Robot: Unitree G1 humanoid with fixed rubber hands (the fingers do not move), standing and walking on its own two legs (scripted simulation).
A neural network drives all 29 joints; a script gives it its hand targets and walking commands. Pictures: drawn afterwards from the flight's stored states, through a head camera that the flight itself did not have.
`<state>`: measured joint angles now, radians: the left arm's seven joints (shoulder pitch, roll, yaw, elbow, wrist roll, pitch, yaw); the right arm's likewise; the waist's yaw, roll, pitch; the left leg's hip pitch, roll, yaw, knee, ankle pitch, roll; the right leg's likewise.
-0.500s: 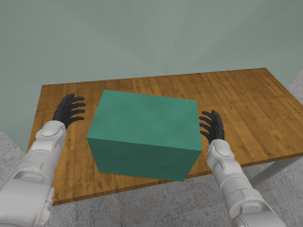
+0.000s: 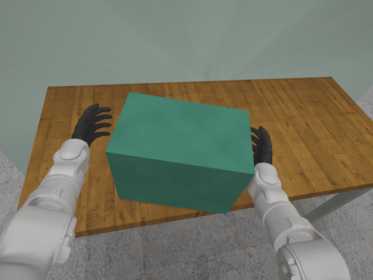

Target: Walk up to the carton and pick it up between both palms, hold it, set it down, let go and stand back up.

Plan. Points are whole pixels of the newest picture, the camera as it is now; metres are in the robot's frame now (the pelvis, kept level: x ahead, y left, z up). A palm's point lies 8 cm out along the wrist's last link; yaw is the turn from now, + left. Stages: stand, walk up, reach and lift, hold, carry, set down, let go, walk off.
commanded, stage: reach and lift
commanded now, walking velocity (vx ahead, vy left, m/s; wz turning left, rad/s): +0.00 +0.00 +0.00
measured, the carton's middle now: (180, 156) +0.40 -0.03 +0.01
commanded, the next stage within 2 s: none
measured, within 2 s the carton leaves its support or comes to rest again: neither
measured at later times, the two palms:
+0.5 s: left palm (97, 140) +0.44 +0.16 +0.03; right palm (256, 161) +0.36 -0.20 +0.04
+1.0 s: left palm (96, 140) +0.45 +0.16 +0.03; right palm (255, 161) +0.36 -0.20 +0.03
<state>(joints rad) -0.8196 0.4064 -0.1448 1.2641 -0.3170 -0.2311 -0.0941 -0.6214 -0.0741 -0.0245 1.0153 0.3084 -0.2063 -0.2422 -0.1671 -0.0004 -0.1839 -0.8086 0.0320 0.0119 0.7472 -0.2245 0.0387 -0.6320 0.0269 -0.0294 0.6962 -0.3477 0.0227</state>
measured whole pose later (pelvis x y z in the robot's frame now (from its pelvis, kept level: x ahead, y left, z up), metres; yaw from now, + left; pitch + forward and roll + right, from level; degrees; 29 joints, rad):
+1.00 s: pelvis +0.00 +0.00 +0.00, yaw -1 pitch +17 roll -4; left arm -0.80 0.31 -0.03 1.22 -0.15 -0.24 -0.06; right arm -0.63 -0.01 -0.15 1.05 0.19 -0.29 -0.27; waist -0.15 0.01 -0.16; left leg -0.81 0.04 0.02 0.73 -0.23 0.04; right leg -0.62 0.04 -0.02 0.65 -0.33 0.03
